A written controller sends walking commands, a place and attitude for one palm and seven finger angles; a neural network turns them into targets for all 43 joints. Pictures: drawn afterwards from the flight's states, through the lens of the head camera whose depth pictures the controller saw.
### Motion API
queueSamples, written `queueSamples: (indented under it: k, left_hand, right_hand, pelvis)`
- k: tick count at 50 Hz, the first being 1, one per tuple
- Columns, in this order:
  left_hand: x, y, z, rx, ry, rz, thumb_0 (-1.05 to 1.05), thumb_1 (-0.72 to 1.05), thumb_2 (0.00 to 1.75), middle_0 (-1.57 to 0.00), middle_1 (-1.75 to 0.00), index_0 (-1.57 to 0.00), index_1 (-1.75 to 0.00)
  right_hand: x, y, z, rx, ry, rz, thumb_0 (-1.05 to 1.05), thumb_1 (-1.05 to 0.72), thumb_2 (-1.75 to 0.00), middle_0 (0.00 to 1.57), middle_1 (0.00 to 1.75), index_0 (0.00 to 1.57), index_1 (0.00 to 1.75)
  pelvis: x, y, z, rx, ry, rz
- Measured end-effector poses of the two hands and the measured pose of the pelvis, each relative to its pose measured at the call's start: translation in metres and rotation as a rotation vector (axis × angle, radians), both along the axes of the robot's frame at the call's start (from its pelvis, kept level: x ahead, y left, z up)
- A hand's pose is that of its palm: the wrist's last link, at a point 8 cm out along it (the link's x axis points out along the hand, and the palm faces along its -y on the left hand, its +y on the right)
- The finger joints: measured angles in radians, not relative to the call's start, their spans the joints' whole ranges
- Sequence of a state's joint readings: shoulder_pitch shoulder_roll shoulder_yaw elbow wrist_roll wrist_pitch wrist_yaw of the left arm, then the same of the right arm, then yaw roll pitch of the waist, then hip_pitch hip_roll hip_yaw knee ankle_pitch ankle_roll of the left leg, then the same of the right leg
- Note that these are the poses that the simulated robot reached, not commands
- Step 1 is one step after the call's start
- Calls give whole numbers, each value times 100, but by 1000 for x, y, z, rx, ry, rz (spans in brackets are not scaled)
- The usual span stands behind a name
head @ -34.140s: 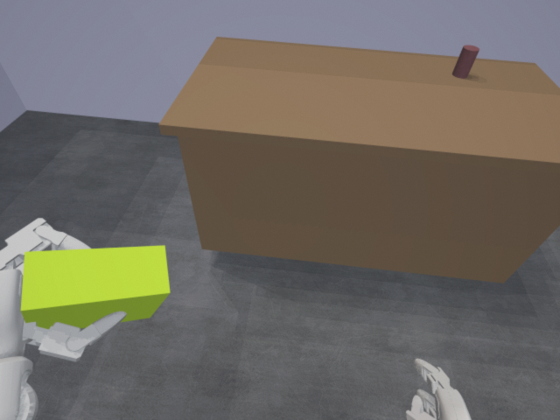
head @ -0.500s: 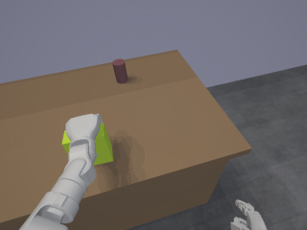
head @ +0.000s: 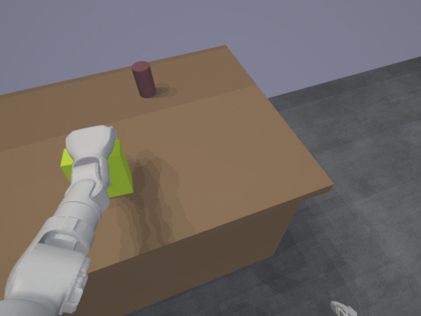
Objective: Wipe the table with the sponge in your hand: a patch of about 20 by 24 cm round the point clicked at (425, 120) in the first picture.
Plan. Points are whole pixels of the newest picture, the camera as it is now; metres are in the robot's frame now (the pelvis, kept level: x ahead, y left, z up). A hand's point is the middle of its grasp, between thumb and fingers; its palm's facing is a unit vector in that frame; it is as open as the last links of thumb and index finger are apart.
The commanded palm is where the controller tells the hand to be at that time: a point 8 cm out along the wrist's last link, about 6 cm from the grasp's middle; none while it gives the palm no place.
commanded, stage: wipe forward along the middle lane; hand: left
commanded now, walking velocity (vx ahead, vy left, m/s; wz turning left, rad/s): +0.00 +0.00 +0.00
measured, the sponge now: (103, 178) +0.40 +0.27 -0.01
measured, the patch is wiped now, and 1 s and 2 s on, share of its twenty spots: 0.95 0.95 0.95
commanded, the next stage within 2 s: slide back across to the first lane in 0.52 s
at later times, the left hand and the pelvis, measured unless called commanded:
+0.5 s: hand (98, 148) +0.45 +0.27 +0.04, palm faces -0.09 +0.01 -1.00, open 9.5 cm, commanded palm +0.43 +0.27 +0.06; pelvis +0.01 +0.02 +0.00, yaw -1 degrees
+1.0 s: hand (76, 144) +0.46 +0.32 +0.05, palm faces -0.10 +0.00 -0.99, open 9.6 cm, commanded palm +0.43 +0.32 +0.09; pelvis +0.02 +0.02 +0.00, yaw -2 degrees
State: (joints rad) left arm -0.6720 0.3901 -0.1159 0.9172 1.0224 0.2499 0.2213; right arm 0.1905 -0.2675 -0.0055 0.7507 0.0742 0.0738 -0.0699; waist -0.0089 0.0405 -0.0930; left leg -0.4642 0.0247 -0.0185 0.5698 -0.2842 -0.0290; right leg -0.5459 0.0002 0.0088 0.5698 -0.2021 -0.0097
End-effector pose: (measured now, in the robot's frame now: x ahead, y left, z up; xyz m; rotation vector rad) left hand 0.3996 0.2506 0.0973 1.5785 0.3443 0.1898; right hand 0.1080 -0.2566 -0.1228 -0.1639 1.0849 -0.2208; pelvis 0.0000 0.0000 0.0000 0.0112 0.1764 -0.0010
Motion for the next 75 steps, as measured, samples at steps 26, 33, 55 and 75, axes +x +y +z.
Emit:
queueSamples:
  k: [26,33,55,75]
  left_hand:
    - [34,17,-1,2,-13,1,1,-53,113,-80,-138,-83,-138]
    - [45,24,0,10,-12,24,1,-53,113,-80,-138,-82,-139]
    - [35,83,5,-4,20,70,0,-50,112,-77,-141,-79,-142]
    - [14,102,0,-11,-29,53,-1,-49,112,-76,-142,-78,-144]
  right_hand:
    - [-15,12,-1,-2,64,-30,0,-91,-89,20,30,20,30]
    - [-26,13,-1,-8,79,-40,0,-91,-89,20,30,20,30]
    - [-37,6,8,-34,139,-82,0,-91,-89,20,30,20,30]
    - [39,29,13,2,27,12,0,-91,-89,20,30,20,30]
  pelvis:
    - [8,17,-3,-14,57,-7]
    - [4,17,-5,-15,74,-6]
    - [22,23,2,-26,48,-13]
    - [38,34,3,-34,37,-2]
